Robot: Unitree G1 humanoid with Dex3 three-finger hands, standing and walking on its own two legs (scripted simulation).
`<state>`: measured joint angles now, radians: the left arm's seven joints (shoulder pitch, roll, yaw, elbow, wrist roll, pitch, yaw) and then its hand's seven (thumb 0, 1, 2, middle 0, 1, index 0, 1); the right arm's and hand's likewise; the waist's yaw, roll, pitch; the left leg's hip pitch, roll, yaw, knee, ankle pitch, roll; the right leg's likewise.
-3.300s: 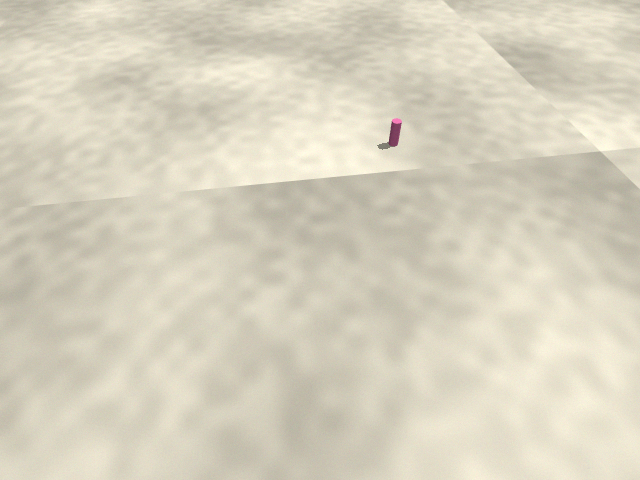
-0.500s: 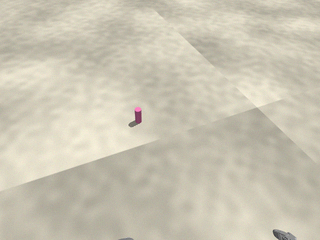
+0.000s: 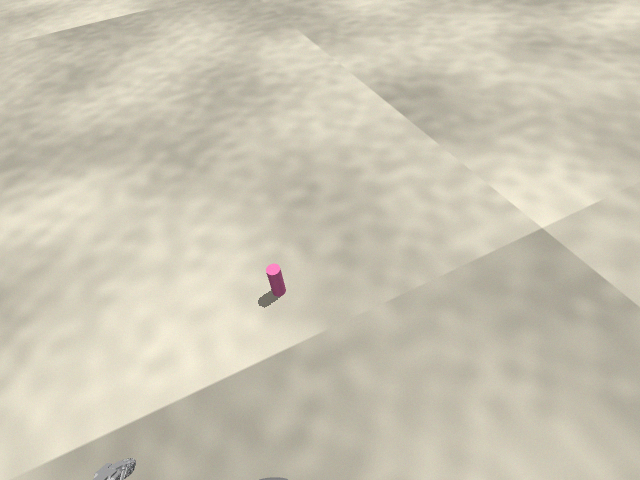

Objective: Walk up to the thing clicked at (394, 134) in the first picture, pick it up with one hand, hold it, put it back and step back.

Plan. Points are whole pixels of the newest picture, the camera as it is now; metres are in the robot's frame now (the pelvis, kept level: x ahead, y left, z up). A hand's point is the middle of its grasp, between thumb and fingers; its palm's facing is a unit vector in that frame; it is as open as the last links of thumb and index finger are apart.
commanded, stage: walk up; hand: left
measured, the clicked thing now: (276, 280) +0.89 +0.25 -0.69
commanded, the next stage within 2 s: none
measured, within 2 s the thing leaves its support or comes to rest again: neither
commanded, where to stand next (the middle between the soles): +0.56 +0.05 m, yaw +0 degrees
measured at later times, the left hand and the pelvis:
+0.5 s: hand (133, 423) +0.24 +0.34 -0.15, palm faces -0.03 -0.94 -0.34, open 7.4 cm; pelvis +0.20 +0.06 +0.00, yaw +1 degrees
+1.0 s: hand (172, 307) +0.43 +0.31 -0.11, palm faces -0.01 -0.91 -0.41, open 7.4 cm; pelvis +0.37 +0.03 +0.01, yaw +1 degrees
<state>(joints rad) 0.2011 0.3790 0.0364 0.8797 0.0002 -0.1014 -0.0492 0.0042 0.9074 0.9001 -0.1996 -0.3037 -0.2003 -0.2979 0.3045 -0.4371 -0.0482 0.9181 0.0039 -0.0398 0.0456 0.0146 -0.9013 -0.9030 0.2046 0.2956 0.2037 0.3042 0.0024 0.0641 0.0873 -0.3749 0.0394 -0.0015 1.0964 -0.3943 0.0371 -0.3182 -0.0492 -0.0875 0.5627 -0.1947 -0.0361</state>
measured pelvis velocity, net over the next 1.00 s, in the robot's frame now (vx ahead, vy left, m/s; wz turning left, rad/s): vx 0.37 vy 0.03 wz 0.01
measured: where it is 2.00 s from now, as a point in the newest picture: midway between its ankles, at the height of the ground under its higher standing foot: (329, 390)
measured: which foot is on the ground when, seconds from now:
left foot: up 0.00-0.28, down 0.30-0.76, up 0.78-1.00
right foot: down 0.00-0.32, up 0.34-0.72, down 0.74-1.00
